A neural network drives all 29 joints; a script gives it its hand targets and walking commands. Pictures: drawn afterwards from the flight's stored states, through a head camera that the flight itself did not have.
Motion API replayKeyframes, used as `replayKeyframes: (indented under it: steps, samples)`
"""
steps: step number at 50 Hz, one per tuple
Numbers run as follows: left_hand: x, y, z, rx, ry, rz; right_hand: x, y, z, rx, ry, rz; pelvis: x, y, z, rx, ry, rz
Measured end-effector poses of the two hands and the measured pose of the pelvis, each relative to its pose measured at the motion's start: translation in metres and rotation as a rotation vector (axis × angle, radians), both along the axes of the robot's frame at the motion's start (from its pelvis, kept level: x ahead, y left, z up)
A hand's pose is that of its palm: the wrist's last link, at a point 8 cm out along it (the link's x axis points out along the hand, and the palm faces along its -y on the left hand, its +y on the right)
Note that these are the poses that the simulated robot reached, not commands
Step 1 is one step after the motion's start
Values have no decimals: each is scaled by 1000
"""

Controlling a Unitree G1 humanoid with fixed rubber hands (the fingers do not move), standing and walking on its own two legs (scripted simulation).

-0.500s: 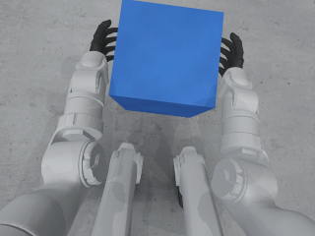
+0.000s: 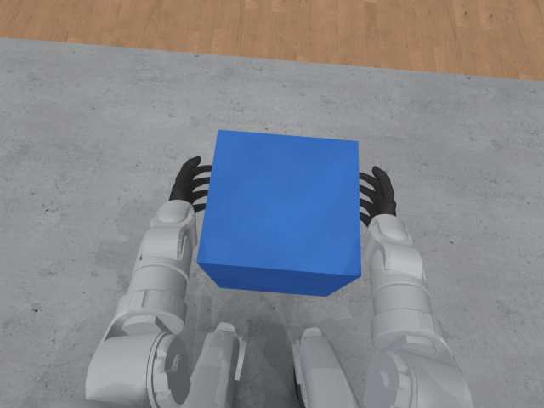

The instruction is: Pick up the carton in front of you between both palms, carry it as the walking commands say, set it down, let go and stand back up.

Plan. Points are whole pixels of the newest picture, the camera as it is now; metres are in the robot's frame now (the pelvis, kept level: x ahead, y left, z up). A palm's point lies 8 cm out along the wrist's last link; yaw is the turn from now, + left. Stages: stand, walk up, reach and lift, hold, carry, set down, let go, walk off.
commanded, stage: reach and lift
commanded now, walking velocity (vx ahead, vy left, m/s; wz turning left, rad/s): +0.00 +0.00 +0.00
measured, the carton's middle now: (279, 224) +0.41 +0.00 -0.11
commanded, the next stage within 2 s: hold in 1.66 s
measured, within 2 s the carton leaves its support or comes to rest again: neither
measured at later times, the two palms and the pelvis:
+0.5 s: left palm (150, 191) +0.36 +0.15 +0.11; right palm (433, 201) +0.36 -0.15 +0.12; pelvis +0.05 -0.01 +0.12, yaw +1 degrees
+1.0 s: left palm (128, 185) +0.33 +0.15 +0.17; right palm (467, 194) +0.34 -0.15 +0.17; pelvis +0.04 +0.00 +0.14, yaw +0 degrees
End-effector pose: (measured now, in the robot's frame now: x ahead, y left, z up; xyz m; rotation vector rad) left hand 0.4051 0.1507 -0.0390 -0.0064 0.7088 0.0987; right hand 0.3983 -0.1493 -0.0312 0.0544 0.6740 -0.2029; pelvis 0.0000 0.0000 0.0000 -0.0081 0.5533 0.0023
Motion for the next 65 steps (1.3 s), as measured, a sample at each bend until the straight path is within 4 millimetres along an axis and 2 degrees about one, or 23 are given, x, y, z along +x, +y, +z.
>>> replayKeyframes:
  steps: [20,27,34,42,49,65]
  samples:
    - [-40,-2,120,2,-7,29,-32,-2,120,-4,-6,34,43,-5,104,10,-286,4]
    - [-53,-3,161,10,-19,38,-41,-3,160,-15,-17,58,53,-5,128,12,-412,6]
    - [-66,-4,195,28,-34,37,-50,-4,194,-31,-32,84,55,-6,141,14,-534,5]
    - [-74,-3,201,34,2,30,-58,-3,199,-39,5,91,44,-6,142,13,-602,6]
    - [-72,-2,204,33,-7,26,-58,-2,202,-40,-4,84,37,-5,141,12,-609,6]
    - [-65,-2,212,44,-13,17,-51,-3,210,-51,-9,93,49,-3,146,11,-617,0]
